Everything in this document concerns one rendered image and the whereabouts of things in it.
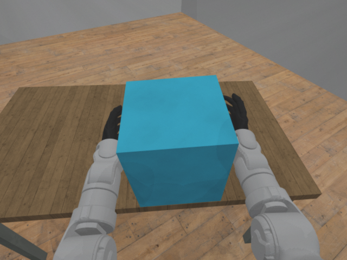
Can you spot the right robot upper arm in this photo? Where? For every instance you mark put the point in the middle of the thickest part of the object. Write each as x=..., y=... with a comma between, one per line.
x=283, y=236

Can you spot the carton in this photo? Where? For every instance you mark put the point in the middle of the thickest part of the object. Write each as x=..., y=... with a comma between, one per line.
x=176, y=140

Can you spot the table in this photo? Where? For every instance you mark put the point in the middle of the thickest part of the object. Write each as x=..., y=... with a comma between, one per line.
x=48, y=136

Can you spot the robot left forearm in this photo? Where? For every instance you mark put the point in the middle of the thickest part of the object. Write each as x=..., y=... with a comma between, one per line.
x=96, y=211

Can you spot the left robot hand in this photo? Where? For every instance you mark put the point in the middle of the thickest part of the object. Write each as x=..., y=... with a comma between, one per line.
x=111, y=128

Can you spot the robot right forearm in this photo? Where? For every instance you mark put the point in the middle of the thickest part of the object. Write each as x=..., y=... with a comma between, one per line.
x=262, y=191

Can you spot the left robot upper arm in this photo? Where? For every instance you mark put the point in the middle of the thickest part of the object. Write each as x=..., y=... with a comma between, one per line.
x=89, y=247

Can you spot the right robot hand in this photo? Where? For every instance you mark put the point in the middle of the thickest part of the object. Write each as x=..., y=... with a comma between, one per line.
x=238, y=113

